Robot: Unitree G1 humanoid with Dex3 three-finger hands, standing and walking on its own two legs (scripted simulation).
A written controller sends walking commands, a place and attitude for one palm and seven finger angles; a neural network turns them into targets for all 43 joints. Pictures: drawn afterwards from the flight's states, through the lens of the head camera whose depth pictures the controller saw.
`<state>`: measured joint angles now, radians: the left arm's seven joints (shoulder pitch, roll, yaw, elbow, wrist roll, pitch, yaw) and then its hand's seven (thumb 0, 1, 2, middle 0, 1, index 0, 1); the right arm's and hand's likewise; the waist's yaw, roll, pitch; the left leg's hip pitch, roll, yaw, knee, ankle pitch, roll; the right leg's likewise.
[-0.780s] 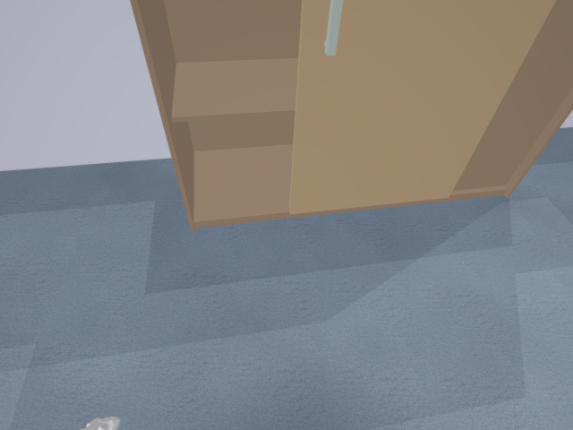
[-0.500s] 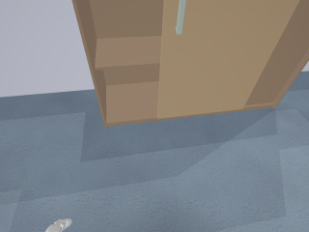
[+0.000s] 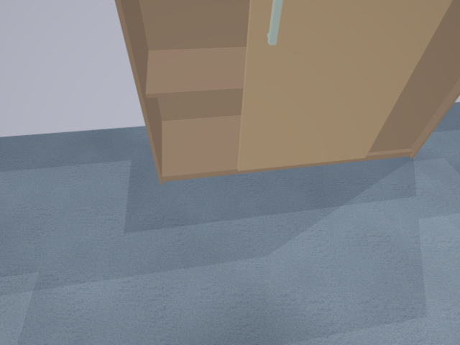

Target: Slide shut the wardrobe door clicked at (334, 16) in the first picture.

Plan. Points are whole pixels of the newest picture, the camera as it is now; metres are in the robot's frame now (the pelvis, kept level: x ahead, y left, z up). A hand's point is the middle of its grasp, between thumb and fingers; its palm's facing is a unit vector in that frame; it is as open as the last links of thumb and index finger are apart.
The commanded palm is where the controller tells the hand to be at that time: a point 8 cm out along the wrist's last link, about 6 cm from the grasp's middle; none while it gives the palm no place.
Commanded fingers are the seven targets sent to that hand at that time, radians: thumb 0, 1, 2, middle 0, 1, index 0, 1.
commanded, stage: stand and wait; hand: right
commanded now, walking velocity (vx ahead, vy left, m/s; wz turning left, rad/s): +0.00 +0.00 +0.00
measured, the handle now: (275, 0) +1.14 -0.08 +0.17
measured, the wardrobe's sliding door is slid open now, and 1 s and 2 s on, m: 0.44 0.44 0.44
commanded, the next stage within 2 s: look at it before walking up in 0.04 s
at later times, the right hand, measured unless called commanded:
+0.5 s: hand out of the picture +0.08 -0.25 -0.15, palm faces -0.03 +0.94 -0.33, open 7.4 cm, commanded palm none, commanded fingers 0.00 -0.90 -0.90 0.20 0.30 0.20 0.30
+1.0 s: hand out of the picture +0.04 -0.24 -0.17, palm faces +0.08 +0.97 -0.24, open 7.4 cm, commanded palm none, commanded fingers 0.00 -0.90 -0.90 0.20 0.30 0.20 0.30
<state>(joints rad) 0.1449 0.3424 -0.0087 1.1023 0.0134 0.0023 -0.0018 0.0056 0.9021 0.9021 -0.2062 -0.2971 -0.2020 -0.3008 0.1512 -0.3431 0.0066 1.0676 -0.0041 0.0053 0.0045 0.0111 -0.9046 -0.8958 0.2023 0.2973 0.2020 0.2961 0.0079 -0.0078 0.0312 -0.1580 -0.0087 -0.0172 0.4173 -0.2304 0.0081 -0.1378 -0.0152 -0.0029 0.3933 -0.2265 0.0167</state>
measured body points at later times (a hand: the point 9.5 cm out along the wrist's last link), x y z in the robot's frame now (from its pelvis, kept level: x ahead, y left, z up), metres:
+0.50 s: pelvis +0.00 +0.00 +0.00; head +0.00 +0.00 +0.45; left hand +0.08 +0.29 -0.13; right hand +0.08 -0.30 -0.13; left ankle +0.00 +0.11 -0.74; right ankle -0.01 -0.13 -0.74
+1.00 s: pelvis +0.03 -0.02 +0.00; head +0.03 -0.03 +0.45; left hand +0.07 +0.25 -0.15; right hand +0.04 -0.29 -0.15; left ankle +0.00 +0.11 -0.74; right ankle -0.01 -0.13 -0.72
